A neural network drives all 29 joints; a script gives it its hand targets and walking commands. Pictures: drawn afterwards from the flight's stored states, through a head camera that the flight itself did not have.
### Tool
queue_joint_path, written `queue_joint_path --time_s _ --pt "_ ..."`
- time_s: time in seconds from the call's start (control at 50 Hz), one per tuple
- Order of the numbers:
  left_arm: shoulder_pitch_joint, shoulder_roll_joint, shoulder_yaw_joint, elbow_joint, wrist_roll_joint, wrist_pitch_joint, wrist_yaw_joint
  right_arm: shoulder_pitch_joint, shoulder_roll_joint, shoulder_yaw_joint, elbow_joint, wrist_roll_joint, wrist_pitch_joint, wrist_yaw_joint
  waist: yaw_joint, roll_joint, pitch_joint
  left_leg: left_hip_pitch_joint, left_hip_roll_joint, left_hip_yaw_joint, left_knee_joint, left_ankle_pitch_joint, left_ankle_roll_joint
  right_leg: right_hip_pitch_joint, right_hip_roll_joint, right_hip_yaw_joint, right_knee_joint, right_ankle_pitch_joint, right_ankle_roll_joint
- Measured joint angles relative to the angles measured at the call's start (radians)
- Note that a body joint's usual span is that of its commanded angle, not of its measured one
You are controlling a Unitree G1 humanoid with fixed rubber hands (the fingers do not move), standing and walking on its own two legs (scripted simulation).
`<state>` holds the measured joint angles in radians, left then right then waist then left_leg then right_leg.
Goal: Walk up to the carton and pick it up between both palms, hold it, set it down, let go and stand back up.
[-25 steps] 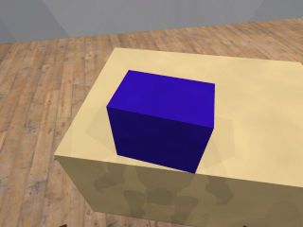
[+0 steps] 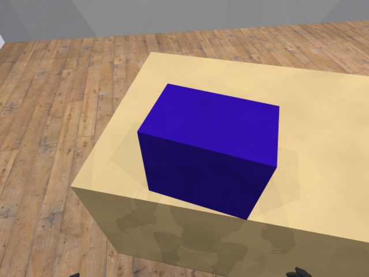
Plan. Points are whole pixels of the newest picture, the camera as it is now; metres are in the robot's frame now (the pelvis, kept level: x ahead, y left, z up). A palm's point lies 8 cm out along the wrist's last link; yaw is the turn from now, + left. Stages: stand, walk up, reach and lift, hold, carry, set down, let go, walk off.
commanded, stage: walk up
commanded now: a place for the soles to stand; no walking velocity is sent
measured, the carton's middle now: (207, 152) +0.42 -0.04 +0.02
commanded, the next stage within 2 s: reach and lift in 0.32 s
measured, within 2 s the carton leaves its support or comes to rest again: neither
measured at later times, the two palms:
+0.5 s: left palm out of the picture +0.16 +0.26 -0.07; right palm out of the picture +0.13 -0.28 -0.09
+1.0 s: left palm (65, 259) +0.18 +0.26 -0.04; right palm out of the picture +0.14 -0.23 -0.04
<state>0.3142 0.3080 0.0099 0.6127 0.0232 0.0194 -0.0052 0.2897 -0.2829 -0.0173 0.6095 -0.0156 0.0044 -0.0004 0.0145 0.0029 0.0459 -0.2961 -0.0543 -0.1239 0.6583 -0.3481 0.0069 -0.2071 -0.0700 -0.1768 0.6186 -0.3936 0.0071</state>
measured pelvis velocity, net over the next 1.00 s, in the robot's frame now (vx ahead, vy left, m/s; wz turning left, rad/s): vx -0.01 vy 0.01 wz -0.14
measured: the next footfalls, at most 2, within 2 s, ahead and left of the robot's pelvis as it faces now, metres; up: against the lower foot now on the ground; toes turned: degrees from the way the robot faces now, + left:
none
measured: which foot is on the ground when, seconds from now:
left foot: down 0.00-1.00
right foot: down 0.00-1.00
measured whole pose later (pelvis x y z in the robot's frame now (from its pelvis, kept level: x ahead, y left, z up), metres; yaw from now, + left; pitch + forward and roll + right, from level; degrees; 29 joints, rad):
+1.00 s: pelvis -0.01 +0.01 +0.02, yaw -8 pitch -4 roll +0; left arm 0.19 0.32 0.06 0.47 -0.09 0.08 -0.03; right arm 0.16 -0.14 -0.06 0.65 0.01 -0.23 -0.04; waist 0.04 -0.03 0.07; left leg -0.10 0.01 0.04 0.40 -0.22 0.01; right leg -0.08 0.00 0.00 0.38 -0.23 0.01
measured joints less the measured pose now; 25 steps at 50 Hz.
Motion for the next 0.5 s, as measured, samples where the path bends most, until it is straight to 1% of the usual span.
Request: queue_joint_path --time_s 0.08,0.2,0.26,0.32,0.34,0.36,0.4,0.42,0.46,0.5 --pt "0.004 -0.004 -0.01 -0.005 0.002 -0.011 0.001 -0.005 -0.003 -0.001 -0.003 -0.001 0.004 0.002 -0.001 0.01 0.004 -0.001 0.004 -0.012 0.005 0.0 -0.007 0.011 0.007 -0.012 -0.01 0.002 -0.008" --pt "0.018 0.008 -0.006 0.002 0.002 0.0 0.005 -0.012 -0.002 -0.003 0.003 -0.008 0.009 0.007 0.005 0.001 0.019 0.003 -0.003 0.002 0.013 -0.003 -0.003 0.014 -0.01 -0.02 0.015 -0.013 -0.006" --pt "0.02 0.015 0.001 0.001 0.001 0.01 0.0 -0.011 0.001 -0.006 0.004 -0.003 0.008 0.008 0.008 -0.01 0.019 0.001 -0.008 0.006 0.01 0.002 0.002 0.003 -0.015 -0.012 0.027 -0.016 -0.007" --pt "0.02 0.02 0.005 -0.001 -0.001 0.008 -0.005 -0.009 0.001 -0.006 0.006 -0.001 0.008 0.005 0.002 -0.011 0.017 -0.004 -0.006 0.0 0.007 0.005 0.001 -0.004 0.007 0.024 0.022 -0.007 -0.01" --pt "0.013 0.021 0.009 -0.005 -0.012 0.031 -0.002 -0.028 0.006 -0.022 0.052 -0.025 -0.032 0.007 0.012 -0.01 0.005 -0.019 0.003 0.007 0.012 0.004 -0.007 -0.024 0.017 0.036 0.027 -0.004 -0.016" --pt "0.0 0.024 0.014 -0.015 -0.024 0.068 0.006 -0.072 0.013 -0.044 0.13 -0.043 -0.088 0.012 0.018 -0.009 0.0 -0.036 0.015 0.019 0.025 -0.001 -0.016 -0.047 0.028 0.05 0.04 -0.005 -0.019" --pt "-0.039 0.03 0.032 -0.05 -0.023 0.132 0.013 -0.17 0.027 -0.077 0.265 -0.062 -0.186 0.019 0.014 -0.011 0.011 -0.05 0.035 0.039 0.044 -0.008 -0.027 -0.072 0.045 0.071 0.062 -0.007 -0.025" --pt "-0.065 0.032 0.047 -0.066 -0.015 0.152 0.01 -0.21 0.034 -0.083 0.312 -0.066 -0.224 0.018 0.011 -0.014 0.023 -0.043 0.043 0.049 0.041 -0.004 -0.022 -0.071 0.052 0.08 0.063 -0.004 -0.024" --pt "-0.124 0.031 0.075 -0.086 -0.004 0.175 -0.001 -0.265 0.045 -0.069 0.368 -0.064 -0.274 0.011 0.009 -0.024 0.05 -0.005 0.057 0.066 0.007 0.011 -0.036 -0.046 0.064 0.096 0.041 0.015 -0.035" --pt "-0.173 0.027 0.098 -0.093 0.0 0.192 -0.016 -0.287 0.056 -0.041 0.384 -0.053 -0.293 0.0 0.009 -0.038 0.063 0.045 0.065 0.083 -0.053 0.04 -0.039 -0.011 0.071 0.111 -0.001 0.04 -0.039"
